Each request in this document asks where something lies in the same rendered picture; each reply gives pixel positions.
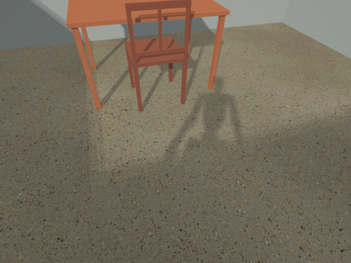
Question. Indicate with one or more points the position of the table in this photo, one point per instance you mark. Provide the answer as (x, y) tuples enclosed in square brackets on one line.
[(86, 13)]

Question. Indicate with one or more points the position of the chair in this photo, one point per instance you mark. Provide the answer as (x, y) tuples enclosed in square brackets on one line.
[(157, 51)]

